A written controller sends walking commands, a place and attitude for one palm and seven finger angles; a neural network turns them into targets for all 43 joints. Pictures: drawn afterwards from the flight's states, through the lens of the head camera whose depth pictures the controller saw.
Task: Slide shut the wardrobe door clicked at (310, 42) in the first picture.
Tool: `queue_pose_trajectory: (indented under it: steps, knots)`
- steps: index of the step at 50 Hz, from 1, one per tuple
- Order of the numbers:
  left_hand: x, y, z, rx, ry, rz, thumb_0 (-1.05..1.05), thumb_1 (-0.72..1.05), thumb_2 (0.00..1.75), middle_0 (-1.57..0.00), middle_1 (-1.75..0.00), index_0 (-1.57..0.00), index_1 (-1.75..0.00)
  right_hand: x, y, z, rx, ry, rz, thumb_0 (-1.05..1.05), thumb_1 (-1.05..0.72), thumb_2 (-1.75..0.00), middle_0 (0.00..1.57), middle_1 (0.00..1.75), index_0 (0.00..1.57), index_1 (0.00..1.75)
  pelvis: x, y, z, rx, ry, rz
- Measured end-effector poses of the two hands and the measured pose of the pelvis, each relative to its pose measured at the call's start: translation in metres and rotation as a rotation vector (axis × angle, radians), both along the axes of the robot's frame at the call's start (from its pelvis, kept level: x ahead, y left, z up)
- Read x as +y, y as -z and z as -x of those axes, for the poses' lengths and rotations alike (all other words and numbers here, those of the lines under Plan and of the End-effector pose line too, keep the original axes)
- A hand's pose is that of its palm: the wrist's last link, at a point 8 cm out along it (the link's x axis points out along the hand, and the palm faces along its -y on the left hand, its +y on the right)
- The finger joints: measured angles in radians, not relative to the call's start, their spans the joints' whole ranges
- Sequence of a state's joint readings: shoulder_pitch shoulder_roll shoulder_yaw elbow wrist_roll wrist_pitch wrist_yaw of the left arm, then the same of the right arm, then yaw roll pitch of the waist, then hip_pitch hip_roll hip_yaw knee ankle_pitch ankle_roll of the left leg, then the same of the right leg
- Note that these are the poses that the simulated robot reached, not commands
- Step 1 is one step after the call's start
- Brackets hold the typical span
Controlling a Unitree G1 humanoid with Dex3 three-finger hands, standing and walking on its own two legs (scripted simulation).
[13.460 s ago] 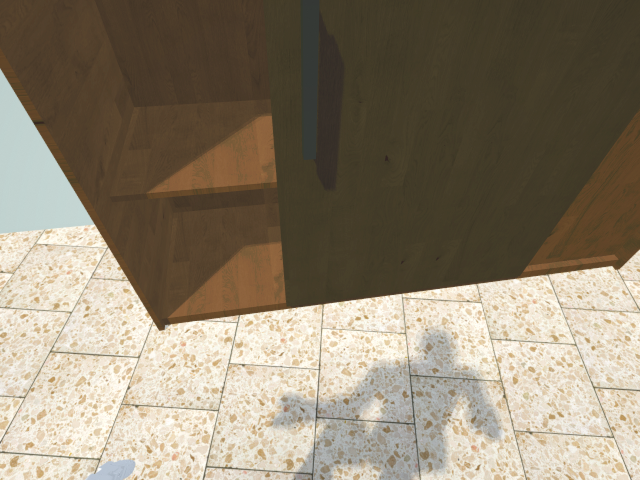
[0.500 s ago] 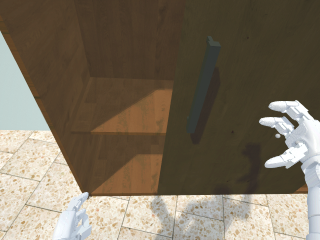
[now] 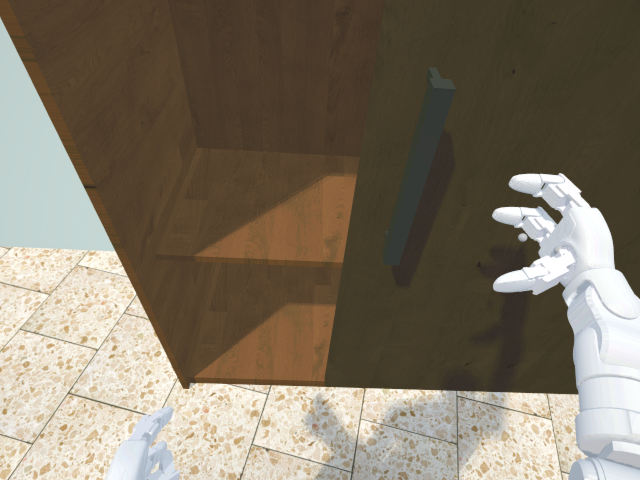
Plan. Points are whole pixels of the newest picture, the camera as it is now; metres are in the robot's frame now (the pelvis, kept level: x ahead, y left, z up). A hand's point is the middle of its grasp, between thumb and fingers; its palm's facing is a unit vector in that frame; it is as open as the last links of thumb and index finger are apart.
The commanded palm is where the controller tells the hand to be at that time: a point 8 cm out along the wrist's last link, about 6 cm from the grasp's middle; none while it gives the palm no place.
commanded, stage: move the hooked fingers beside the handle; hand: right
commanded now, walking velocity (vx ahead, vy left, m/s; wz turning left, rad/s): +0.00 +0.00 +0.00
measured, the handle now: (408, 179) +0.51 -0.08 +0.12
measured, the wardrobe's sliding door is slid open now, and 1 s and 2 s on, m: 0.43 0.43 0.43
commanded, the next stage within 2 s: feel for the door with the fingertips in 1.40 s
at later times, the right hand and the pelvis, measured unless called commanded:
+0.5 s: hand (475, 200) +0.44 -0.16 +0.16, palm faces -0.05 +1.00 -0.01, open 14.0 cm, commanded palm +0.43 -0.21 +0.15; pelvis +0.00 +0.00 +0.00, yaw +1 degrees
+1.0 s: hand (466, 194) +0.47 -0.15 +0.14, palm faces -0.04 +1.00 -0.01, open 14.0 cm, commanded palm +0.45 -0.20 +0.15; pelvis +0.01 +0.00 -0.01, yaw +1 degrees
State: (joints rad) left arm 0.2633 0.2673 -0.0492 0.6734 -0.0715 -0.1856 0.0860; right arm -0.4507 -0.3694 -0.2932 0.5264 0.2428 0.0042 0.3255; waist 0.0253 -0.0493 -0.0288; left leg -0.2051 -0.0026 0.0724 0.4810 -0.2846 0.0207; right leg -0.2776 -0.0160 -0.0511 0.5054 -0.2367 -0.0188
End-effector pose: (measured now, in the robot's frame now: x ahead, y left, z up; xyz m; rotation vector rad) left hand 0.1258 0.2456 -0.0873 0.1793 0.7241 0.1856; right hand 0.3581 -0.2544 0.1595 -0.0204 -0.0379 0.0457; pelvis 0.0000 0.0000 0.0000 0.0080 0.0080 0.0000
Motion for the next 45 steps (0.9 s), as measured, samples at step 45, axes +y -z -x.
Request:
queue_pose_trajectory:
  steps: [45]
  knots:
    - [0.017,0.029,0.097,0.332,-0.152,0.006,0.01,0.91,0.90,-0.21,-0.30,-0.21,-0.30,0.046,0.015,-0.089,0.033,0.014,-0.012,-0.01,0.50,-0.30,0.30,1.20,0.30,1.20,-0.001,0.004,-0.006,0.089,-0.032,-0.002]
